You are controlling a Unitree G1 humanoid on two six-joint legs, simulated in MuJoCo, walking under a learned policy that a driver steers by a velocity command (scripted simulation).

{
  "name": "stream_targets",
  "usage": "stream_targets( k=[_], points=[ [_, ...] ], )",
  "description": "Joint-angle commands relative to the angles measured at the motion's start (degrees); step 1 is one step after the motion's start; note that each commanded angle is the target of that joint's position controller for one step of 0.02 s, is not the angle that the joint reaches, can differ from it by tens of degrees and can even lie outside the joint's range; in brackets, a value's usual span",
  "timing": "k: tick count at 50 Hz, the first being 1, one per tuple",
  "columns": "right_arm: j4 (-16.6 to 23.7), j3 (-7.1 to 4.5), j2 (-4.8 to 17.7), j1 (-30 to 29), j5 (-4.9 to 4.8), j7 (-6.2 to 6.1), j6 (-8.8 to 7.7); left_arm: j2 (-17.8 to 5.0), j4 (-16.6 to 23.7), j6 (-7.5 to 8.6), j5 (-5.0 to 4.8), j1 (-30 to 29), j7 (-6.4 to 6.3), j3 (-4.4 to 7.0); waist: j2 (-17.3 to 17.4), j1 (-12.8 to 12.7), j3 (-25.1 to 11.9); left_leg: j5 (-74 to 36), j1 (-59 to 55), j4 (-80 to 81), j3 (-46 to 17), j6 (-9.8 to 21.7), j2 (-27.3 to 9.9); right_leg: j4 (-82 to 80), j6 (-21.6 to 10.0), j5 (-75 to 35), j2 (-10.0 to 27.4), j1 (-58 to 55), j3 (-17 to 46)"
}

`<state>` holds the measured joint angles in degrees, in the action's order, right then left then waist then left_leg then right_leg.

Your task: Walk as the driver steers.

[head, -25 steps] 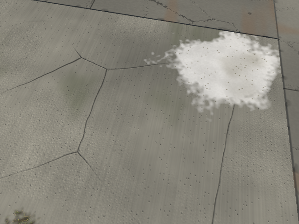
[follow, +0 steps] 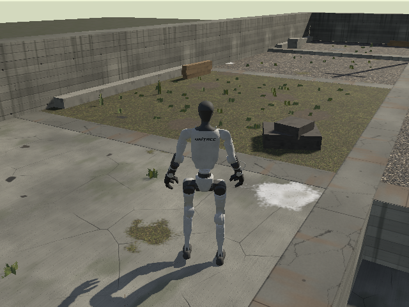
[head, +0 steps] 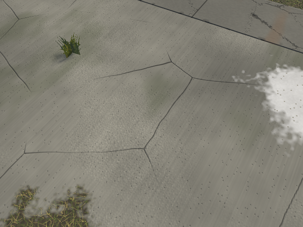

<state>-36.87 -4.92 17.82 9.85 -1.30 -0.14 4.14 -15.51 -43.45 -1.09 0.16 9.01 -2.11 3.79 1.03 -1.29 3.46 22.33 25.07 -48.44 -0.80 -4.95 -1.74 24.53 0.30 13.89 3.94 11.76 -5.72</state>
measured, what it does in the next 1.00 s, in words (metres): walks ahead, turning left: left foot, then right foot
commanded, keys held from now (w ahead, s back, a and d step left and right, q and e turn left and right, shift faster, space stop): w+q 1.00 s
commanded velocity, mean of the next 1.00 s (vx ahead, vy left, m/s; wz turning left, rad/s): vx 0.40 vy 0.00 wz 0.60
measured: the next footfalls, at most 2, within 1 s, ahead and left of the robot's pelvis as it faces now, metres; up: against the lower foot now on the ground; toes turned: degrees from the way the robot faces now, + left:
left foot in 0.10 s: +0.03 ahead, +0.14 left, +0.00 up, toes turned +6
right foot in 0.56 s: +0.39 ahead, -0.01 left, +0.00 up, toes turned +23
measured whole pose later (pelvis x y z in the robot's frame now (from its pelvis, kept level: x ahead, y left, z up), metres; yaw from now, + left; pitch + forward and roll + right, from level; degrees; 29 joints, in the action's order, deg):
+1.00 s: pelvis +0.40 +0.15 -0.01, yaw +35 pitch +1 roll -3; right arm -34.5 -3.0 16.5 6.3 -1.4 2.4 -1.1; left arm -17.8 -48.1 4.3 -0.9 18.1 0.3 4.5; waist 1.9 -5.3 3.1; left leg 2.6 37.2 -39.5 0.0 1.7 -5.7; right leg 13.3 1.7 19.1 0.1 -5.2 -13.0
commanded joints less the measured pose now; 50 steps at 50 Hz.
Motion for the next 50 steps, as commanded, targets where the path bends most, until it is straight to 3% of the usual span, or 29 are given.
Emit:
stream_targets(
  k=[1, 3, 4, 5, 6, 7, 8, 9, 10, 11, 12, 15, 19, 23, 26, 27, 28, 29, 30, 31, 32, 33, 34, 35, 36, 40, 46, 48, 50],
  points=[
    [6.1, -0.93, 4.7, -3.7, -0.14, 0.81, -0.65, -13.3, 2.9, 0.75, -1.09, 0.8, 0.67, 3.78, -11.6, -2.1, -6.4, -0.4, -1.9, 7.7, 4.3, 2.2, 0.5, -7.9, -11.7, -5.7, 13.9, -5.9, 8.8],
    [5.0, -1.15, 4.6, -0.5, -0.24, 1.42, -0.87, -13.3, 2.5, 1.22, -2.09, -0.5, 1.20, 3.73, -10.8, 0.5, -5.1, -4.1, -8.6, 16.6, 5.9, 5.4, 1.2, -6.7, -9.8, 4.5, 13.8, -1.7, 7.8],
    [2.9, -1.57, 4.9, 3.7, -0.37, 1.42, -1.16, -11.8, 2.1, 1.46, -2.23, -0.6, 1.39, 3.34, -9.3, 2.4, -5.5, -5.4, -15.5, 20.7, 7.0, 7.0, 2.7, -3.2, -8.2, 7.8, 12.4, 2.3, 5.6],
    [0.3, -2.67, 6.7, 10.2, -0.83, 1.00, -1.53, -8.4, 1.6, 1.73, -1.55, 0.4, 1.74, 2.38, -4.0, 4.4, -7.5, -4.2, -25.8, 23.1, 4.3, 9.1, 2.7, 6.1, -5.5, 11.5, 9.7, 8.9, 1.5],
    [-0.6, -4.16, 12.4, 16.7, -0.87, 0.15, -2.17, -3.6, 3.6, 2.19, 0.66, -2.2, 2.36, 0.75, 11.9, 6.4, -7.9, -4.5, -35.1, 27.8, -16.9, 14.5, -10.9, 30.0, -0.3, 20.9, 3.1, 24.3, -4.4],
    [1.5, -4.06, 16.0, 15.8, 0.66, 1.00, -4.47, -4.7, 8.0, 3.66, 0.11, -7.3, 2.16, 1.02, 15.9, 6.9, -6.8, 7.9, -32.9, 35.5, -41.7, 25.7, -19.9, 40.1, 1.0, 23.9, -4.4, 39.6, 4.6],
    [1.5, -2.80, 11.3, 14.0, 0.96, 1.40, -6.12, -8.9, 8.5, 4.85, -1.59, -9.9, 2.51, 2.02, 10.2, 7.1, -3.5, 11.4, -31.2, 37.9, -39.0, 25.6, -19.6, 43.2, -0.2, 19.9, -1.0, 41.7, 9.2],
    [1.4, -1.72, 8.5, 11.5, 0.71, 1.20, -6.99, -10.5, 8.0, 5.67, -2.07, -8.8, 3.00, 2.54, 9.5, 5.1, -0.7, 10.4, -29.0, 38.1, -33.5, 23.2, -17.2, 41.4, -1.3, 13.1, 0.5, 41.5, 9.6],
    [1.9, -1.19, 7.2, 9.6, 0.37, 0.85, -7.26, -10.5, 6.2, 6.18, -1.09, -7.2, 3.01, 2.74, 6.4, 3.8, 0.0, 6.1, -27.5, 37.6, -28.5, 21.0, -14.4, 39.1, -1.2, 7.9, 1.6, 39.4, 9.5],
    [2.0, -0.92, 7.0, 8.1, 0.30, 0.40, -7.13, -10.5, 5.8, 6.61, -0.02, -6.7, 2.98, 2.84, 6.1, 3.0, 0.3, 0.1, -26.2, 37.9, -25.0, 19.8, -12.4, 35.3, -0.5, 3.6, 1.7, 37.2, 9.3],
    [2.3, -0.67, 6.8, 8.1, 0.71, -0.07, -7.14, -9.9, 5.5, 6.87, 0.30, -6.7, 3.18, 2.82, 6.2, 2.6, -0.3, -5.0, -25.2, 38.3, -22.5, 19.0, -10.8, 33.2, 0.2, -0.1, 1.2, 34.6, 8.9],
    [1.6, -0.97, 7.7, 10.0, 0.76, -1.09, -7.36, -7.2, 5.6, 6.96, 0.15, -8.3, 3.39, 1.95, 4.3, 2.9, -1.1, -14.4, -23.7, 38.2, -17.2, 18.1, -8.4, 23.7, 2.2, -8.0, -1.1, 31.2, 7.7],
    [-0.3, -1.43, 8.9, 13.1, 0.21, -1.65, -7.15, -5.2, 7.2, 7.09, -0.52, -13.9, 4.05, 0.83, 5.6, 5.1, 0.4, -15.4, -18.9, 37.3, -15.2, 16.8, -6.8, 11.1, 3.4, -14.7, -3.6, 24.9, 7.6],
    [-1.9, -1.63, 9.1, 15.0, -0.55, -1.77, -6.78, -6.3, 8.8, 7.79, -0.97, -16.2, 4.81, 0.83, 5.7, 5.4, 1.2, -16.0, -18.9, 34.5, -18.7, 16.0, -8.5, 5.4, 2.2, -14.9, -4.2, 20.4, 8.9],
    [-2.0, -1.93, 9.3, 13.8, -0.31, -1.84, -6.20, -8.7, 8.2, 8.40, -1.07, -11.7, 4.64, 1.81, 8.2, 2.8, -0.4, -23.6, -20.6, 30.2, -21.1, 14.5, -9.5, 4.1, 0.0, -9.7, -4.8, 13.4, 8.3],
    [-1.7, -1.65, 8.6, 12.8, -0.11, -1.74, -6.05, -10.0, 7.0, 8.58, -0.94, -6.6, 4.21, 2.65, 8.4, 0.1, -3.2, -31.0, -20.1, 25.0, -20.2, 13.3, -7.5, 2.2, -1.4, -9.4, -5.7, 6.1, 7.0],
    [-1.0, -0.90, 6.6, 11.9, 0.39, -1.47, -6.01, -12.0, 5.7, 8.70, -0.54, 0.8, 3.69, 3.61, 7.2, -3.7, -9.4, -33.2, -16.4, 14.2, -17.8, 11.2, -3.7, 2.1, -3.8, -9.9, -2.8, -6.5, 8.7],
    [0.7, 0.53, 2.9, 12.6, 1.85, -1.42, -6.03, -15.6, 5.1, 8.36, 0.43, 11.0, 3.08, 4.16, -1.0, -6.7, -20.5, -18.8, -6.8, -3.7, -13.7, 8.9, 1.1, 3.8, -7.5, -3.7, 8.4, -24.2, 21.0],
    [2.0, 1.45, -0.9, 21.4, -0.90, -1.39, -6.66, -17.5, 3.2, 7.83, 0.98, 12.5, 3.82, 4.40, -23.5, -0.9, -26.4, 13.2, 12.0, -21.0, -10.8, 6.0, 7.5, -5.9, -15.4, 11.0, 20.1, -36.8, 50.6],
    [-0.1, 0.12, 6.3, 18.8, -1.93, -1.47, -6.67, -10.8, 4.4, 7.65, -0.12, 9.5, 3.82, 2.83, -14.6, -2.2, -18.4, 9.6, 17.5, -27.2, -11.9, 5.6, 2.6, -9.2, -13.4, 20.2, 18.8, -30.7, 49.1],
    [0.6, -0.67, 9.0, 12.4, -1.49, -1.29, -6.51, -8.0, 4.7, 7.22, -0.50, 6.5, 3.32, 2.10, -9.5, -3.0, -10.8, 4.1, 18.5, -26.8, -9.2, 5.7, 0.3, -9.3, -11.3, 16.6, 16.7, -22.5, 38.2],
    [0.8, -0.58, 8.2, 9.8, -0.77, -1.36, -6.36, -7.4, 4.6, 6.91, -0.07, 4.0, 3.13, 1.76, -5.1, -1.8, -6.9, 0.2, 16.0, -25.2, -7.7, 5.6, -2.0, -10.0, -10.5, 8.3, 14.4, -15.2, 31.0],
    [1.3, -0.66, 7.3, 8.0, -0.11, -1.10, -6.37, -6.3, 4.0, 6.77, 0.28, 2.9, 2.95, 1.51, -4.8, -0.9, -4.3, -2.1, 14.5, -22.6, -7.5, 5.7, -3.6, -11.3, -10.4, 2.9, 12.4, -10.1, 26.1],
    [1.4, -0.58, 6.0, 8.7, -0.42, -0.73, -6.08, -6.2, 3.6, 7.02, 0.73, 2.3, 2.66, 1.37, -6.5, 0.3, -3.8, -3.6, 11.8, -21.5, -7.3, 5.8, -4.8, -12.8, -10.1, 0.2, 11.3, -7.0, 22.1],
    [1.4, -0.37, 4.8, 8.9, -0.69, -0.54, -5.74, -5.9, 3.2, 7.38, 0.56, 2.1, 2.55, 1.42, -7.3, 0.6, -3.4, -4.1, 11.1, -20.5, -6.5, 5.8, -5.2, -14.2, -10.5, -1.4, 10.8, -5.5, 19.5],
    [3.6, 0.46, 2.5, 4.8, -0.03, -0.24, -5.00, -8.2, 1.3, 8.13, -0.07, 2.6, 2.46, 2.20, -5.0, 0.8, -0.8, -8.6, 15.8, -13.6, -5.7, 4.6, -6.4, -17.6, -12.5, -8.7, 12.3, -4.7, 12.0],
    [5.6, 1.39, 1.2, -4.6, 0.01, 2.04, -6.20, -10.8, -0.1, 6.90, -0.52, 4.6, 2.14, 2.62, -3.3, -2.5, 1.2, -23.0, 12.4, 5.2, 0.0, 5.4, -4.8, -17.1, -9.6, -16.0, 10.0, -7.9, -0.4],
    [6.9, 1.35, 1.5, -7.3, -0.24, 2.73, -6.15, -12.1, -0.9, 6.23, -1.18, 6.3, 2.20, 2.95, -3.5, -3.1, 2.1, -22.0, 11.9, 9.1, 1.4, 6.5, -4.2, -16.3, -8.8, -17.7, 11.1, -11.2, -1.9],
    [7.9, 0.71, 2.8, -7.5, -0.08, 3.18, -6.01, -13.5, -1.3, 5.41, -1.87, 6.8, 2.16, 3.38, -4.2, -1.9, 1.5, -17.6, 9.7, 11.6, 3.4, 8.4, -2.1, -12.3, -7.8, -29.1, 12.0, -14.8, -3.7]
  ],
)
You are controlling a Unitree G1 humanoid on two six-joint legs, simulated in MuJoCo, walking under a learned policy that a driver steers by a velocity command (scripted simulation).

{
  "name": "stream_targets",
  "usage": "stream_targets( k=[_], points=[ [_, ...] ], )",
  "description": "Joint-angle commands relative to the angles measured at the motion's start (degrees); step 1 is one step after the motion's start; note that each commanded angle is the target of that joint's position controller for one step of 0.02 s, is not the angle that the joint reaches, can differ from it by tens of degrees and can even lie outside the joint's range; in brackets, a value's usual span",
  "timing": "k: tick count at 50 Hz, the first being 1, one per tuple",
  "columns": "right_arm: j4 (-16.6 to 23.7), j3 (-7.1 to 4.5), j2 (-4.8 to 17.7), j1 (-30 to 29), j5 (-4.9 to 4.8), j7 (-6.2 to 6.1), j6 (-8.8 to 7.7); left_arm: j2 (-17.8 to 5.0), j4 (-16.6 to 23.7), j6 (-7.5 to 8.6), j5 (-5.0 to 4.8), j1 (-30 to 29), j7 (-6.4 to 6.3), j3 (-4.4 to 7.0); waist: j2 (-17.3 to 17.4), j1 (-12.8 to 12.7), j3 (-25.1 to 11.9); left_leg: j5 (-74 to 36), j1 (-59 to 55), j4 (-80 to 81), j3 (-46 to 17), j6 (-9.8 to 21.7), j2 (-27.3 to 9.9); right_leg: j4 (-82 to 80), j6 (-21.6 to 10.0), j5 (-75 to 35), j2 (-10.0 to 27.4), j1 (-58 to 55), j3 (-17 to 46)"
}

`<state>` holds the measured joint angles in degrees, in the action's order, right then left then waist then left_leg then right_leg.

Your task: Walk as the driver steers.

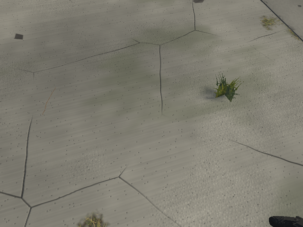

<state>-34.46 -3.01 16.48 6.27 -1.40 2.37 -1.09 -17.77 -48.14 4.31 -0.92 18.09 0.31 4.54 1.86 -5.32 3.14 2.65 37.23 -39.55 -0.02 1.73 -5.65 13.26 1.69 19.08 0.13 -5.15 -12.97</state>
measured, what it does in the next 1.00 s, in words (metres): walks ahead, turning left: left foot, then right foot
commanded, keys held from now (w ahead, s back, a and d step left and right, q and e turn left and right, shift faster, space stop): w+q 0.26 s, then q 0.26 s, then no key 0.48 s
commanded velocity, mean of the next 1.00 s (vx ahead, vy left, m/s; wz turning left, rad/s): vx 0.24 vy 0.00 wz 0.43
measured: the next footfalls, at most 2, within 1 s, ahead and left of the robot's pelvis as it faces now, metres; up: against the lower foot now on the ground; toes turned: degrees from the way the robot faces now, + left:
left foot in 0.08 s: +0.22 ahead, +0.12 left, +0.00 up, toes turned +5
right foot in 0.52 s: +0.51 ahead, -0.01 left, +0.00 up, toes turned +23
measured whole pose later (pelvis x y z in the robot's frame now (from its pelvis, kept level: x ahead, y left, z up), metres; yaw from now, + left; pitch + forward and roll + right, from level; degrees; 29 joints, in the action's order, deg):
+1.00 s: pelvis +0.38 +0.06 +0.00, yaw +25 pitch -1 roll -1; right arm -40.8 -1.4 14.2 12.5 1.7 -1.0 1.8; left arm -14.6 -45.8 0.4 1.3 9.7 1.0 0.8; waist -1.0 -1.9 2.1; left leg 16.7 13.7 -31.5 -3.5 -0.6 0.0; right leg 28.2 0.1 10.2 0.1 16.7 -1.7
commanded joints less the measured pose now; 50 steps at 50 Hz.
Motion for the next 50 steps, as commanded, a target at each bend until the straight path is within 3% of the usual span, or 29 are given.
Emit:
stream_targets(
  k=[1, 3, 4, 5, 6, 7, 8, 9, 11, 13, 18, 21, 25, 26, 27, 28, 29, 30, 31, 33, 35, 37, 40, 43, 44, 45, 46, 47, 50],
  points=[
    [5.5, -1.89, 5.5, -2.3, 0.23, 0.68, -0.57, -12.3, 3.4, -0.43, -1.10, -2.3, -0.41, 2.91, -6.1, 3.6, -0.1, 5.4, -5.9, 3.0, 4.4, 3.0, 4.0, 3.5, -8.5, -44.7, 15.8, 0.6, 2.5],
    [2.2, -4.70, 10.0, 11.7, 0.09, 0.10, 0.00, -12.3, 3.9, -1.35, -1.62, -3.1, -0.74, 2.73, -5.6, 11.9, -8.1, 5.0, -25.3, 6.7, 6.7, 6.7, 9.2, 23.5, -6.2, -55.0, 13.6, 4.7, -0.5],
    [-0.2, -6.65, 14.3, 21.6, -0.36, -1.03, 0.72, -9.4, 4.7, -1.16, -0.10, -1.8, -0.97, 1.51, -0.4, 15.9, -13.3, 4.9, -43.1, 7.1, -2.2, 9.5, 5.2, 41.0, -3.6, -38.8, 11.5, 18.4, -0.4],
    [0.7, -7.16, 21.0, 18.1, -0.72, -1.33, 0.13, -0.8, 8.4, 0.12, 2.14, 3.3, -0.35, -1.28, 15.6, 7.3, -17.9, 17.3, -58.4, 13.8, -36.6, 20.0, -9.7, 61.4, -0.2, 13.7, -0.4, 43.2, 4.9],
    [2.9, -5.63, 15.9, 19.4, -0.26, -0.73, -1.16, -6.0, 9.1, 2.07, 0.15, -2.5, 0.26, -0.72, 8.3, 11.9, -24.9, 25.2, -60.6, 22.3, -49.3, 21.8, -13.2, 67.2, -1.0, 15.1, -1.0, 48.7, 18.0],
    [1.9, -4.55, 12.6, 17.7, 0.36, -0.45, -2.16, -8.9, 10.8, 3.04, -1.83, -7.8, 0.60, 0.03, 5.0, 12.4, -16.4, 20.8, -55.3, 23.6, -41.2, 18.6, -11.8, 66.1, -2.1, 9.1, 1.4, 52.9, 18.2],
    [1.7, -4.09, 11.4, 14.7, 0.25, -0.46, -2.64, -7.8, 10.9, 3.65, -1.22, -8.5, 0.33, -0.43, 1.1, 9.9, -11.4, 14.0, -47.3, 23.1, -34.2, 16.9, -9.4, 61.0, -2.7, 4.1, 3.9, 50.9, 18.0],
    [2.2, -3.58, 9.8, 10.9, 0.42, -0.61, -2.69, -7.7, 10.2, 3.78, 0.35, -8.3, -0.05, -0.31, -0.7, 7.5, -8.6, 6.8, -40.1, 23.0, -28.7, 15.5, -7.2, 56.1, -2.3, 1.2, 5.6, 47.2, 18.1],
    [3.2, -2.87, 8.4, 7.6, 1.43, -1.14, -2.78, -8.1, 9.6, 2.68, 1.16, -6.7, 0.12, 0.05, 1.0, 4.7, -7.2, -1.7, -32.4, 25.1, -24.1, 15.3, -5.0, 51.8, -1.4, -1.7, 6.7, 41.3, 18.3],
    [2.3, -2.91, 8.8, 8.0, 0.96, -1.79, -3.03, -6.4, 9.4, 1.58, 1.79, -6.9, 0.17, -0.34, 0.3, 4.2, -6.0, -7.2, -28.0, 26.0, -20.5, 15.8, -4.0, 47.3, 0.5, -3.4, 6.3, 40.0, 16.9],
    [-0.1, -3.72, 11.1, 10.1, 0.66, -3.83, -1.39, -3.0, 11.8, 0.97, 2.15, -16.3, 0.27, -1.72, 2.0, 6.8, -3.8, -19.5, -20.4, 21.6, -11.6, 10.5, 2.4, 26.3, 2.9, -19.8, 0.4, 33.3, 14.0],
    [-1.8, -3.92, 11.2, 12.7, 0.26, -4.29, -0.30, -4.0, 12.9, 0.88, 1.30, -19.3, 0.83, -1.34, 3.3, 8.1, -5.1, -13.8, -22.4, 18.7, -15.6, 8.3, 1.8, 19.6, 2.2, -24.1, -2.3, 30.1, 15.4],
    [-1.0, -3.55, 9.0, 9.5, 0.29, -4.91, 0.52, -6.8, 12.0, 1.34, 1.68, -14.7, 0.82, 0.25, 5.7, 4.8, -6.7, -11.0, -28.4, 8.4, -22.7, 6.0, 1.2, 13.6, -0.9, -20.2, -1.5, 26.7, 17.8],
    [-0.3, -3.08, 7.5, 8.6, 0.26, -4.81, 0.55, -7.4, 11.5, 1.72, 2.32, -11.7, 0.48, 0.57, 4.4, 3.2, -8.7, -9.4, -27.4, 2.5, -21.4, 4.0, 4.3, 9.9, -2.5, -27.6, 0.4, 20.3, 17.5],
    [0.9, -1.84, 4.0, 10.1, 1.36, -4.76, 0.45, -10.2, 11.6, 1.78, 3.33, -7.4, 0.03, 0.92, -3.5, 2.7, -16.2, 7.3, -21.5, -11.8, -16.5, 1.2, 8.6, 12.8, -6.2, -47.1, 11.0, 6.6, 25.9],
    [-0.6, -1.13, 2.1, 23.6, 0.66, -4.43, 0.48, -11.4, 11.3, 0.74, 4.27, -6.7, 0.07, 0.90, -17.9, 8.4, -23.5, 42.3, -7.8, -26.8, -13.4, -2.4, 15.8, 13.4, -18.6, -58.1, 25.5, -8.6, 45.7],
    [-2.6, -2.27, 8.9, 25.9, 0.45, -4.30, 0.94, -9.0, 11.6, -0.22, 1.89, -7.9, 0.34, 0.91, -14.3, 8.2, -23.9, 37.7, -4.3, -33.7, -13.2, -4.3, 10.8, 10.5, -20.3, -38.7, 26.4, -5.3, 52.0],
    [-2.5, -3.19, 11.7, 18.5, 0.00, -4.63, 1.99, -5.3, 12.9, -0.81, 1.45, -10.2, 0.16, -0.20, -9.3, 5.7, -16.8, 33.0, -2.5, -36.1, -11.3, -5.7, 9.0, 8.9, -17.7, -28.4, 21.6, 0.3, 44.0],
    [-2.1, -3.27, 11.7, 14.6, 0.21, -5.23, 3.06, -3.6, 12.8, -1.55, 1.84, -12.3, 0.10, -0.99, -6.1, 5.5, -13.2, 29.8, -2.6, -35.0, -9.5, -6.3, 7.9, 7.5, -15.4, -20.8, 18.2, 6.2, 38.4],
    [-1.0, -2.76, 9.1, 11.9, 0.67, -5.41, 4.37, -3.7, 12.2, -2.46, 2.17, -15.0, -0.12, -1.45, -8.0, 6.7, -7.0, 26.6, -7.4, -28.8, -8.0, -6.6, 6.1, 3.7, -13.8, -14.8, 13.7, 17.6, 31.3],
    [-1.4, -1.58, 5.4, 12.4, 1.08, -5.29, 4.00, -3.9, 11.1, -2.48, 2.48, -15.1, -0.19, -1.26, -9.6, 7.0, -6.7, 25.5, -12.7, -19.2, -5.0, -6.4, 6.0, 2.8, -13.6, -18.6, 10.7, 20.4, 25.5],
    [-1.7, -0.81, 4.0, 11.6, 1.64, -5.04, 3.30, -4.6, 10.2, -2.50, 2.06, -14.6, -0.23, -0.98, -10.1, 6.4, -8.9, 24.2, -16.9, -10.7, -3.9, -6.0, 5.1, 3.8, -14.8, -24.5, 11.3, 19.0, 23.9],
    [-2.2, -0.77, 4.8, 10.1, 1.40, -4.43, 3.07, -6.1, 9.2, -3.15, 1.13, -13.3, -0.22, -0.60, -10.1, 5.3, -10.4, 18.0, -21.4, -1.2, -2.9, -5.0, 4.8, 4.2, -15.5, -20.5, 12.6, 17.7, 24.6],
    [-3.3, -0.78, 4.6, 10.2, 1.91, -3.77, 3.14, -4.7, 8.2, -3.64, 0.52, -13.4, 0.03, -1.50, -8.8, 6.9, -8.1, 8.2, -30.0, 13.1, -1.7, -2.2, 5.6, 5.2, -11.7, -6.7, 10.4, 23.3, 23.2],
    [-2.4, -0.81, 5.9, 9.0, 2.61, -3.85, 3.10, -3.2, 7.3, -3.32, 0.85, -11.4, 0.35, -2.16, -6.6, 6.5, -7.6, 5.0, -33.1, 15.8, -5.5, -0.4, 2.7, 6.0, -8.2, -2.0, 9.0, 26.3, 22.5],
    [-1.5, -1.66, 10.4, 6.9, 3.02, -4.18, 3.23, -2.2, 7.5, -2.83, 1.98, -9.1, 0.85, -2.50, 1.4, 3.4, -6.7, 4.8, -31.8, 16.0, -12.0, 2.6, -2.9, 9.4, -4.4, 2.9, 4.5, 28.2, 17.7],
    [-2.5, -0.99, 7.3, 5.5, 3.01, -3.88, 3.01, -0.9, 7.3, -2.67, 2.36, -9.7, 0.92, -2.78, 6.6, 2.7, -6.7, 16.2, -23.3, 17.9, -12.0, 4.2, -2.7, 11.2, -1.6, 0.0, 1.5, 21.2, 12.8],
    [-2.0, -0.08, 4.3, 4.1, 3.29, -3.50, 2.53, -1.7, 7.0, -2.78, 2.59, -11.4, 0.84, -2.70, 5.6, 3.5, -4.7, 22.4, -19.6, 19.4, -11.0, 3.3, -0.9, 12.3, -0.5, -3.4, 1.3, 18.5, 12.9],
    [-2.8, 0.00, 4.6, 4.2, 3.11, -3.27, 1.24, -3.0, 5.5, -3.18, 2.29, -10.3, 0.42, -2.36, 3.7, 3.7, -1.6, 18.3, -18.7, 18.0, -9.1, 0.5, 1.2, 12.0, -1.5, -6.7, 2.1, 18.7, 13.8]
  ],
)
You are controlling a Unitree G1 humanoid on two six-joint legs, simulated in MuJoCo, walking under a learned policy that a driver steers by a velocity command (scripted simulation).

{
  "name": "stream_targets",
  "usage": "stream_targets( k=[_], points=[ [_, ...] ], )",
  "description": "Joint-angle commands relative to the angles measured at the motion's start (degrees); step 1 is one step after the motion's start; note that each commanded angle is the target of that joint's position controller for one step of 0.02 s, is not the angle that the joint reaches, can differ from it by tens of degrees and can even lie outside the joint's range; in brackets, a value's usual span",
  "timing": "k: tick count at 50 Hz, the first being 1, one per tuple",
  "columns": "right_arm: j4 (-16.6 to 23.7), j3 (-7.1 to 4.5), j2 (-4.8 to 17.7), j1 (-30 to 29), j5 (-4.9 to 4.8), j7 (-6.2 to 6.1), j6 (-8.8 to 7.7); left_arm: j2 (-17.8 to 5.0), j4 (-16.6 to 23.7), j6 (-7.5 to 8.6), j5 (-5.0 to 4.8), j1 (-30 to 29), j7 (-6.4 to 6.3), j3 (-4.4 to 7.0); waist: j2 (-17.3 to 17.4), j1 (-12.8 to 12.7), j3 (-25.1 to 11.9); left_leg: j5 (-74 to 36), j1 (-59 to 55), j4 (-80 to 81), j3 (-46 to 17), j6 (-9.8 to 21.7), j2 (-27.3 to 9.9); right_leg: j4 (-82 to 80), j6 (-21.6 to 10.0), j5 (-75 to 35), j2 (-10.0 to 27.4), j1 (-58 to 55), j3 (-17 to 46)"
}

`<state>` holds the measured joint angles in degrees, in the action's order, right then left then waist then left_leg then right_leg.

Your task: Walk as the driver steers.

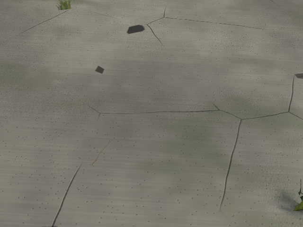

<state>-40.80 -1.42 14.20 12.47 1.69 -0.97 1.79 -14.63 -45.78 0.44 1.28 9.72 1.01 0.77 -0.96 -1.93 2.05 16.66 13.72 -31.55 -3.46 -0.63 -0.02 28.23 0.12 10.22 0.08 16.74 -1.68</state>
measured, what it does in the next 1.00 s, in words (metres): walks ahead: left foot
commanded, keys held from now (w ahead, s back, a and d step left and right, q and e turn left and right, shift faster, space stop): no key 0.18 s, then w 0.50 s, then w+e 0.32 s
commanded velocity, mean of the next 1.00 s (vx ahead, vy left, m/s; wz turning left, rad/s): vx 0.30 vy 0.00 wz -0.07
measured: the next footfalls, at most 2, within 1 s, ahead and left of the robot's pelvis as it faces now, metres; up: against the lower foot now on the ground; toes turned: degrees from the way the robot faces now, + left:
left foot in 0.84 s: +0.45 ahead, +0.13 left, +0.00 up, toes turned -3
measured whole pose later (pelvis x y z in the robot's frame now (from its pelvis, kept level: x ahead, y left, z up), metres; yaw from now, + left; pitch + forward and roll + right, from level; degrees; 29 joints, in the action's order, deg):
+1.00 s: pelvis +0.35 +0.04 +0.00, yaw -8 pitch +0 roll +1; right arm -43.9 -3.1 14.3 10.3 0.3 1.1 -5.9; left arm -17.3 -50.4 2.8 -2.0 18.9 -0.6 3.2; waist -2.5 -1.0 2.5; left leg 9.1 16.2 -24.8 5.4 2.0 0.8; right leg 67.2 -1.5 18.9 3.9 25.9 2.9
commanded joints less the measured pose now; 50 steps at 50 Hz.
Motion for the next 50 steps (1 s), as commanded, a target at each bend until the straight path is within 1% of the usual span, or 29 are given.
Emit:
stream_targets(
  k=[1, 9, 11, 12, 14, 16, 18, 19, 20, 21, 22, 23, 24, 26, 27, 29, 32, 35, 38, 40, 41, 42, 43, 44, 45, 46, 47, 48, 50],
  points=[
    [3.1, -1.60, 7.1, -0.9, -0.27, -0.04, -1.90, -6.2, 2.8, 0.78, -0.05, -1.7, -0.32, 1.39, 5.4, 0.6, -0.6, 1.2, 3.7, 8.9, -5.2, 2.7, -4.2, -3.1, -0.4, 1.3, 2.3, -2.8, 2.8],
    [1.5, -1.42, 6.1, 0.4, -0.79, -0.44, -2.08, -5.9, -0.4, 0.81, -0.68, -1.2, -1.03, 1.29, 1.6, 1.1, -3.1, -10.2, 0.0, 6.1, -3.7, 2.9, -2.9, -2.0, -0.1, -5.3, 2.9, -4.8, 2.8],
    [0.3, -1.73, 6.6, 2.1, -1.16, -0.50, -1.79, -5.5, -1.7, 0.49, -0.94, -0.3, -1.26, 1.23, 2.9, 1.4, -3.6, 1.9, -0.1, 7.8, -3.9, 4.0, -2.4, 0.2, -0.2, 5.4, 0.6, -4.2, 0.3],
    [0.2, -2.18, 7.7, 2.7, -1.42, -0.48, -1.62, -5.7, -1.9, 0.48, -1.23, -0.5, -1.35, 1.40, 4.5, 1.9, -1.8, 11.1, 0.8, 9.5, -5.8, 5.6, -3.2, 2.8, -0.4, 12.2, -0.9, -1.4, -1.3],
    [-0.1, -2.75, 9.4, 4.8, -1.83, -0.39, -1.98, -5.4, -0.9, 1.39, -1.75, -2.9, -1.26, 1.48, 8.6, 3.4, 2.9, 24.7, 1.1, 15.7, -15.0, 9.9, -8.9, 9.4, -1.0, 15.8, -2.2, 6.5, -2.7],
    [-0.9, -3.15, 10.4, 5.6, -2.54, -0.43, -3.09, -5.2, -0.1, 3.21, -2.52, -3.9, -0.69, 1.57, 10.6, 3.3, 6.1, 24.3, 0.1, 18.0, -22.2, 13.3, -13.9, 11.8, -3.3, 14.7, -0.2, 10.7, -0.4],
    [-0.8, -2.91, 9.3, 3.2, -2.81, -0.36, -3.87, -5.3, -1.7, 4.87, -2.90, 0.0, 0.23, 1.81, 10.4, 0.5, 4.8, 16.0, 0.3, 15.3, -19.4, 12.2, -13.1, 5.5, -5.6, 12.5, 0.6, 5.2, 0.5],
    [-0.2, -2.69, 8.4, 0.6, -2.77, -0.24, -3.94, -6.0, -3.9, 5.26, -2.93, 4.8, 0.52, 2.24, 9.2, -1.9, 2.9, 11.3, 4.0, 12.5, -15.3, 10.2, -10.5, 1.4, -6.1, 8.9, 0.5, -3.5, 1.0],
    [1.5, -2.09, 6.1, -2.9, -2.63, -0.24, -4.25, -8.8, -5.9, 5.51, -2.63, 9.5, 0.64, 3.15, 4.0, -3.9, 2.2, 5.8, 8.4, 4.8, -8.0, 6.8, -5.5, -2.7, -7.3, 10.5, 3.6, -9.0, 6.8],
    [3.5, -1.61, 3.7, -3.9, -2.28, -0.33, -5.23, -13.9, -7.6, 5.66, -2.58, 15.0, 0.67, 4.66, -9.4, -4.4, 0.2, 3.1, 18.3, -12.1, 1.9, 2.1, 2.6, -9.5, -12.0, 12.3, 11.5, -19.5, 23.2],
    [4.2, -2.15, 6.1, -3.9, -2.60, -0.66, -6.30, -14.6, -7.6, 5.73, -1.91, 18.8, 0.82, 4.74, -14.3, -6.3, -1.6, 15.0, 28.7, -26.6, -0.1, 0.3, 3.8, -15.6, -17.9, 8.8, 20.8, -26.7, 40.0],
    [3.5, -2.81, 7.9, -2.0, -3.62, -0.40, -7.04, -11.8, -7.0, 5.86, -1.68, 16.4, 0.61, 3.85, -7.9, -4.0, -0.4, 15.3, 33.2, -34.0, -3.1, 1.3, 1.0, -14.8, -17.9, 7.0, 21.7, -27.5, 38.4],
    [2.8, -2.64, 7.1, -1.4, -3.95, 0.00, -7.40, -10.4, -5.9, 5.89, -1.67, 14.1, 0.37, 3.52, -5.0, -2.7, 0.4, 10.6, 35.4, -36.0, -2.9, 2.3, -1.2, -14.4, -16.3, 6.3, 20.1, -27.2, 33.7],
    [2.7, -2.88, 6.7, -3.3, -3.08, 0.65, -7.51, -7.7, -5.3, 5.48, -1.62, 11.6, 0.17, 2.44, -2.7, -1.7, 2.0, 2.1, 36.0, -33.1, -1.2, 3.1, -4.9, -16.1, -13.3, -0.7, 16.8, -24.3, 24.1],
    [2.8, -2.87, 6.1, -3.6, -2.76, 1.13, -7.38, -6.5, -5.4, 5.00, -1.46, 11.8, 0.14, 1.98, -3.8, -1.4, 1.8, -0.5, 33.5, -30.7, 0.1, 2.7, -5.5, -17.2, -12.1, -4.4, 14.6, -22.3, 19.8],
    [3.3, -2.31, 4.0, -5.1, -2.45, 1.93, -7.03, -7.0, -5.7, 4.26, -1.62, 13.0, -0.29, 1.92, -4.4, -1.6, 1.6, -4.2, 31.2, -25.2, 2.9, 1.2, -5.2, -18.6, -11.6, -11.2, 12.3, -20.2, 14.0],
    [5.4, -1.05, 1.6, -11.2, -2.61, 2.43, -7.19, -9.4, -5.6, 3.70, -1.58, 13.2, -1.38, 2.26, -3.2, -2.7, 2.8, -11.8, 25.6, -11.6, 5.0, -0.2, -3.8, -20.5, -11.0, -13.1, 10.3, -14.9, 8.6],
    [6.9, -1.02, 2.7, -15.7, -3.06, 2.96, -7.44, -10.6, -6.5, 3.68, -2.16, 16.0, -1.70, 2.62, -4.2, -3.7, 4.2, -17.6, 19.6, -3.2, 5.4, -0.4, -2.1, -22.0, -11.0, -10.4, 11.4, -12.1, 8.3],
    [7.8, -1.74, 5.2, -16.1, -3.22, 3.25, -7.85, -10.9, -7.0, 3.44, -2.90, 16.1, -1.82, 3.10, -4.4, -1.4, 4.9, -17.3, 17.8, 1.1, 2.7, 1.4, -1.8, -19.6, -9.9, -14.1, 14.1, -15.8, 10.2],
    [6.8, -2.88, 7.7, -11.6, -2.92, 2.96, -8.14, -12.2, -6.5, 3.09, -2.75, 14.8, -1.83, 3.73, -5.2, 2.2, 1.3, -14.6, 10.1, 2.2, 3.4, 3.1, -0.1, -13.1, -8.5, -27.2, 14.2, -17.5, 9.9],
    [4.7, -4.07, 9.7, -4.4, -2.86, 2.44, -8.06, -11.8, -6.2, 2.84, -2.42, 14.2, -1.76, 3.65, -4.9, 6.1, -3.5, -13.7, -0.4, 2.8, 4.5, 4.6, 1.1, -4.4, -7.1, -34.0, 11.9, -15.6, 8.2],
    [2.3, -5.22, 12.0, 5.7, -2.68, 1.69, -7.78, -10.3, -5.2, 2.76, -1.64, 13.6, -1.74, 3.07, -4.0, 10.8, -10.7, -12.2, -16.3, 0.7, 1.1, 6.6, -2.7, 8.6, -5.1, -28.4, 8.9, -7.3, 6.8],
    [1.2, -6.48, 17.9, 12.9, -1.05, 1.20, -7.33, -2.8, -3.4, 3.29, -0.89, 19.5, -1.53, 1.07, 9.5, 9.4, -21.8, -2.4, -38.2, 2.0, -20.6, 13.2, -18.7, 31.3, -1.7, -2.7, 0.9, 11.8, 3.4],
    [0.6, -5.46, 14.6, 13.5, -1.07, 1.63, -7.21, -2.6, -4.0, 4.13, -2.80, 21.8, -1.31, 0.85, 18.0, 8.5, -27.3, 10.4, -38.3, 14.2, -40.9, 17.0, -24.8, 43.3, -1.3, 22.2, -2.4, 19.4, 9.1],
    [0.8, -4.17, 10.5, 8.4, -1.75, 1.69, -7.43, -9.0, -2.6, 4.40, -4.50, 16.3, -1.37, 2.83, 12.6, 8.0, -15.5, 15.6, -29.1, 16.9, -34.2, 13.9, -22.5, 47.5, -1.8, 18.7, 1.2, 24.3, 10.0],
    [0.8, -3.56, 8.4, 4.2, -2.19, 1.60, -7.58, -9.6, -1.4, 4.38, -4.61, 11.9, -1.57, 3.16, 9.5, 6.6, -8.7, 11.2, -20.8, 17.6, -25.1, 12.0, -20.7, 46.8, -2.3, 13.7, 3.9, 24.9, 8.0],
    [0.3, -3.07, 6.6, 0.9, -1.94, 1.79, -7.90, -8.4, -1.2, 4.09, -3.77, 10.4, -1.81, 3.23, 6.3, 4.7, -4.9, 3.8, -13.2, 19.2, -18.2, 11.1, -18.2, 44.2, -2.1, 9.8, 5.9, 22.6, 7.6],
    [0.0, -2.81, 5.2, -1.4, -1.35, 1.95, -8.40, -7.5, -1.6, 3.40, -3.20, 11.2, -1.90, 3.59, 7.5, 2.7, -3.5, -1.2, -8.3, 20.8, -12.3, 10.3, -15.9, 41.6, -2.1, 7.1, 7.6, 19.3, 8.2],
    [-1.1, -3.01, 4.6, -3.5, -1.08, 2.09, -9.19, -4.9, -1.9, 1.79, -3.27, 13.0, -1.72, 3.49, 7.6, 0.6, -2.2, -5.9, -2.9, 23.8, -5.9, 10.6, -14.6, 40.3, -1.5, 5.3, 8.6, 15.6, 7.7]
  ],
)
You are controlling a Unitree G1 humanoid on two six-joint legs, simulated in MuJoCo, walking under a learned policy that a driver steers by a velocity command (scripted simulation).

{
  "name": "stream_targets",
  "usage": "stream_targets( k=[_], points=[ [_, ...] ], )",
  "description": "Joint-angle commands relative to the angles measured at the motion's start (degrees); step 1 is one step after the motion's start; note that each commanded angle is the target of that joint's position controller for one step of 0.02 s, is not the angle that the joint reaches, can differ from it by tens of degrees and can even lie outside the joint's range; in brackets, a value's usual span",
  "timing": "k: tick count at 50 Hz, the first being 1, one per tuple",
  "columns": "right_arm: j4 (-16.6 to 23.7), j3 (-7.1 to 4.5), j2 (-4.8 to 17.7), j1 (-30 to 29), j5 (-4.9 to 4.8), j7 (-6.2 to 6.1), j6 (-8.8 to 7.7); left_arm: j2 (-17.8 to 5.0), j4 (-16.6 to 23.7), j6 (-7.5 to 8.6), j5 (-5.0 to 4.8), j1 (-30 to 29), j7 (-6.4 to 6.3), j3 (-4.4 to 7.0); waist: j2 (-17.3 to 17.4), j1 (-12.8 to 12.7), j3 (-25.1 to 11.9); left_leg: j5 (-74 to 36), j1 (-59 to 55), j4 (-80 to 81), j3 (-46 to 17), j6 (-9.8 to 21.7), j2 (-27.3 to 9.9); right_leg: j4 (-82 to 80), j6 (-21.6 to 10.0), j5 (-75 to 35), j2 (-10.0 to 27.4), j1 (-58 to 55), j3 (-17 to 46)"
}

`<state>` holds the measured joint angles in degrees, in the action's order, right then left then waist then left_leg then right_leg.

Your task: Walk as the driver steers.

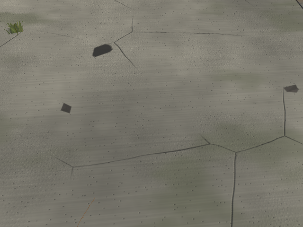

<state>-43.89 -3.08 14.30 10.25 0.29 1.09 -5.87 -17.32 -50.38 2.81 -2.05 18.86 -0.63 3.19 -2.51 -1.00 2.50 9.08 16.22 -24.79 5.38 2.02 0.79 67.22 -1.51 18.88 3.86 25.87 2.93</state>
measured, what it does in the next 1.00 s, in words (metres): walks ahead, turning right: right foot, then left foot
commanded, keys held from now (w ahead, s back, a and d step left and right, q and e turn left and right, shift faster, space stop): w+e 0.66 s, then w+q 0.34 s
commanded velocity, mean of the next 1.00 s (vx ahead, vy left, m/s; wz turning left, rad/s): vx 0.50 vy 0.00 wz -0.37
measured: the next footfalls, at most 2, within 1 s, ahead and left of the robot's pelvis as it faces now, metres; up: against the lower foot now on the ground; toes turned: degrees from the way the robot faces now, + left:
right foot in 0.38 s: +0.35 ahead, -0.17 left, +0.00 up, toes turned -16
left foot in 0.88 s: +0.70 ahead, -0.08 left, +0.00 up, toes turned -24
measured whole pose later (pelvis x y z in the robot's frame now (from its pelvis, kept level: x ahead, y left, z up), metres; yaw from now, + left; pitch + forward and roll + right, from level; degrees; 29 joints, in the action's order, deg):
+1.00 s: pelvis +0.58 -0.12 +0.00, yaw -21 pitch +1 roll +0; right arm -44.1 -3.0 16.5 11.7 -0.6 2.6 -5.4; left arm -16.6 -42.0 4.2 -0.2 17.0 -0.3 2.8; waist -1.1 0.3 1.5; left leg 8.9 20.7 -28.2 -0.7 4.4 4.7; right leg 65.3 -1.5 22.1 -1.1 20.8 3.6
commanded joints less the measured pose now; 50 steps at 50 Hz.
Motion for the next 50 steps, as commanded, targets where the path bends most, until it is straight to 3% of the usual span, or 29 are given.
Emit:
stream_targets(
  k=[1, 4, 8, 11, 14, 16, 17, 18, 19, 20, 21, 22, 23, 24, 25, 26, 29, 33, 35, 40, 42, 43, 44, 45, 46, 47, 48, 49, 50],
  points=[
    [1.4, -1.58, 5.0, -1.6, 0.28, 0.00, -1.90, -1.8, 3.5, -1.24, 0.16, 3.0, -0.11, 1.12, 8.4, -0.8, -1.6, -0.2, -4.1, 18.2, -12.3, 8.5, -15.6, 0.5, 0.4, -4.3, 5.1, 7.3, 3.1],
    [-0.3, -2.28, 7.0, -0.6, 0.61, -0.66, -2.15, -2.0, 6.0, -1.88, 0.71, -1.2, -0.08, 1.35, 6.0, -0.6, 0.7, -3.4, -4.9, 19.8, -7.3, 9.5, -16.1, -5.4, 1.4, -10.9, 5.4, 12.5, 4.2],
    [-1.5, -2.78, 9.3, 1.2, 0.36, -1.55, -1.35, -1.0, 8.5, -0.89, 0.91, -8.3, 1.66, 0.72, 4.2, 1.8, 2.0, -7.4, -7.9, 19.9, 0.2, 8.4, -14.9, -19.3, 1.5, -21.5, 4.3, 12.2, 0.6],
    [-2.8, -3.30, 11.0, 4.6, -0.36, -1.77, -0.33, -0.4, 11.3, -0.66, 0.95, -14.6, 2.85, 0.13, 3.0, 4.4, 3.6, -8.4, -13.1, 18.9, 2.8, 7.9, -16.3, -26.0, 0.5, -21.7, 3.8, 13.4, -2.2],
    [-3.9, -3.83, 12.2, 6.7, -1.28, -1.67, 1.17, -1.3, 14.1, -0.72, 0.89, -17.9, 3.75, 0.21, 3.5, 5.1, 4.1, -13.5, -20.0, 15.0, 4.4, 6.8, -17.9, -29.7, -1.5, -15.8, 2.6, 14.8, -4.4],
    [-3.7, -4.26, 13.8, 5.9, -1.74, -1.76, 2.05, -2.9, 15.1, -0.97, 0.92, -16.3, 3.99, 1.02, 5.5, 3.1, 1.4, -31.2, -22.3, 8.1, 6.2, 5.4, -18.0, -30.4, -3.6, -9.8, -0.7, 9.5, -7.6],
    [-3.4, -4.43, 14.5, 5.2, -1.97, -1.84, 2.54, -4.5, 14.6, -1.17, 0.83, -12.0, 3.91, 1.98, 6.6, 0.3, -1.8, -41.5, -22.3, 0.8, 7.2, 4.6, -17.4, -30.4, -5.0, -7.2, -3.4, 3.1, -9.5],
    [-3.1, -4.21, 14.2, 4.2, -2.26, -1.93, 3.00, -7.1, 12.7, -1.29, 0.56, -3.5, 3.51, 3.65, 6.0, -4.7, -6.4, -45.7, -18.9, -11.0, 9.0, 3.0, -15.4, -33.6, -6.9, -9.2, -6.6, -8.8, -10.7],
    [-2.3, -3.30, 12.3, 4.9, -1.32, -2.13, 2.73, -11.9, 10.0, -1.86, 0.39, 7.0, 2.43, 5.96, 2.2, -9.1, -12.2, -34.0, -6.1, -27.7, 9.2, 0.1, -13.2, -34.8, -9.8, -10.6, -4.5, -27.2, -3.8],
    [1.2, -0.52, 3.4, 9.7, 1.13, -1.48, 1.33, -19.1, 10.0, -1.66, -0.24, 6.1, 1.83, 7.10, -14.0, -2.3, -15.9, 19.0, 21.0, -48.9, 5.9, -4.0, -1.6, -40.4, -20.2, -0.4, 10.9, -45.7, 29.1],
    [1.6, -0.64, 6.9, 5.2, -0.78, -0.79, -1.14, -15.0, 12.6, -0.50, 0.66, 7.5, 2.21, 5.60, -7.0, -5.7, -25.0, 25.5, 27.2, -56.2, -9.4, -3.3, 1.0, -50.0, -23.7, 6.5, 15.9, -50.0, 46.5],
    [3.5, -1.54, 10.2, -1.0, -3.08, -0.33, -2.33, -11.2, 11.9, 0.38, 1.29, 5.7, 2.51, 4.48, -3.7, -6.8, -17.1, 19.9, 32.5, -55.8, -10.6, -1.7, -1.9, -51.7, -20.2, 2.3, 14.7, -46.0, 38.6],
    [3.8, -1.13, 9.5, -1.9, -2.64, -0.57, -3.02, -9.6, 12.1, 0.86, 1.08, 2.6, 2.45, 3.99, -0.4, -4.5, -11.8, 14.8, 31.4, -51.1, -10.4, -0.7, -4.5, -51.1, -18.1, -3.1, 12.2, -38.0, 31.0],
    [3.0, -1.35, 9.6, -1.6, -1.06, -1.04, -3.13, -7.6, 12.9, 0.92, 1.13, -1.8, 2.28, 3.39, 2.0, -1.8, -8.4, 11.6, 27.5, -45.7, -10.4, -0.9, -6.5, -51.1, -16.3, -9.6, 9.9, -29.8, 25.1],
    [2.5, -1.80, 10.2, -0.4, -0.40, -1.12, -2.55, -5.9, 14.1, 0.99, 1.81, -4.5, 2.00, 2.72, 1.1, 0.3, -7.2, 9.4, 23.0, -42.6, -10.9, -1.1, -7.8, -52.3, -15.7, -15.1, 8.2, -24.1, 21.2],
    [2.5, -1.95, 10.1, 0.4, -0.19, -0.97, -1.79, -5.7, 14.8, 1.01, 2.10, -5.5, 1.82, 2.61, 0.6, 1.3, -6.6, 8.3, 20.5, -40.6, -10.8, -1.7, -7.9, -53.5, -15.7, -17.9, 7.4, -20.9, 19.9],
    [3.4, -1.34, 7.6, -1.2, 0.67, -1.03, -0.27, -7.6, 14.4, 1.29, 1.39, -4.1, 0.82, 3.15, 1.6, 1.8, -4.4, 3.8, 19.4, -32.0, -8.9, -4.7, -6.9, -55.1, -15.9, -24.6, 5.4, -15.0, 14.5],
    [5.7, -0.15, 5.4, -10.1, 0.33, -0.56, -0.36, -8.7, 13.4, 0.70, 0.94, -1.1, -0.30, 3.56, -1.1, -1.4, -1.9, -11.8, 15.5, -13.1, -7.9, -6.1, -3.3, -54.5, -12.1, -17.9, 1.2, -11.0, 10.1],
    [5.7, 0.18, 5.2, -11.6, -0.31, 0.20, -0.77, -8.0, 12.2, 0.82, 1.05, 0.9, -0.30, 3.27, -2.3, -3.0, -2.2, -17.8, 12.7, -8.5, -7.1, -5.7, -2.8, -54.9, -11.1, -14.6, 2.2, -11.9, 9.5],
    [6.7, -0.49, 7.9, -13.3, -0.85, 1.26, -1.32, -8.1, 9.4, 0.64, 1.33, 3.6, -0.10, 3.24, -3.7, -3.4, -0.1, -10.8, 17.0, -4.5, -7.5, -0.8, -3.6, -50.7, -9.8, -18.9, 8.5, -24.2, 11.8],
    [5.8, -1.15, 9.2, -9.3, -0.96, 1.38, -1.37, -8.6, 9.2, 0.20, 1.44, 2.4, -0.20, 3.36, -4.4, -1.0, -1.5, -5.6, 12.7, -3.3, -5.3, 1.8, -1.9, -45.7, -8.3, -32.4, 8.3, -27.3, 9.8],
    [3.9, -2.15, 10.7, -2.9, -0.77, 1.24, -1.38, -8.0, 9.3, -0.11, 1.71, 1.8, -0.32, 3.04, -3.2, 2.2, -5.8, -6.3, 4.3, -2.3, -3.7, 3.6, 0.0, -37.6, -7.0, -42.3, 5.7, -27.4, 6.9],
    [2.2, -2.88, 13.1, 5.8, -0.34, 1.21, -1.31, -6.7, 10.2, -0.35, 2.39, 1.9, -0.68, 2.23, 0.2, 5.8, -13.4, -9.1, -10.0, -4.3, -10.3, 6.7, -4.9, -24.1, -5.1, -38.6, 2.8, -21.3, 4.0],
    [1.5, -4.30, 18.4, 11.5, 0.03, 1.38, -0.87, -3.3, 11.6, 0.45, 2.20, 8.3, -0.54, 1.16, 14.3, 3.9, -20.6, -0.5, -30.1, -1.2, -35.7, 16.3, -16.7, -2.4, 0.2, -16.5, -5.8, -0.1, -0.5],
    [0.5, -3.49, 15.0, 12.8, -1.79, 2.01, -0.63, -3.8, 11.8, 1.49, 2.23, 7.4, -0.31, 0.74, 18.6, 4.7, -20.7, 12.6, -35.3, 8.5, -52.7, 18.3, -19.5, 5.0, 1.1, 11.8, -8.4, 12.4, 3.4],
    [1.3, -2.50, 11.7, 9.8, -2.17, 1.83, -0.46, -7.3, 12.9, 2.31, 0.75, 1.6, 0.19, 1.45, 12.3, 5.5, -12.7, 17.8, -30.4, 9.2, -47.4, 15.5, -19.1, 8.2, 0.3, 8.9, -4.8, 18.2, 5.6],
    [2.3, -2.15, 10.7, 7.0, -1.39, 1.54, -0.04, -7.3, 13.9, 3.01, 0.72, -3.4, 0.37, 1.22, 6.6, 5.4, -8.0, 14.2, -23.1, 9.6, -40.5, 13.7, -16.7, 6.0, -0.2, 4.5, -2.7, 17.8, 4.3],
    [2.6, -1.83, 9.9, 5.1, -0.88, 1.37, 0.31, -6.8, 14.7, 3.54, 1.82, -6.2, 0.37, 1.28, 3.7, 4.2, -4.0, 8.0, -16.6, 10.5, -35.6, 13.3, -14.5, 1.6, -0.2, 1.8, -1.2, 17.1, 3.3],
    [3.0, -1.41, 8.9, 4.2, -0.48, 1.08, 0.28, -6.6, 14.9, 3.64, 2.74, -6.1, 0.26, 1.56, 4.3, 2.6, -3.6, 2.2, -13.1, 11.3, -32.4, 12.7, -12.6, -2.8, 0.1, -0.7, 0.4, 14.0, 3.4]
  ],
)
